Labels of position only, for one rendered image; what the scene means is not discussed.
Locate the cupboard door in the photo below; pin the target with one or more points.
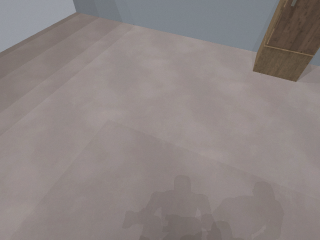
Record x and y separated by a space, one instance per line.
298 27

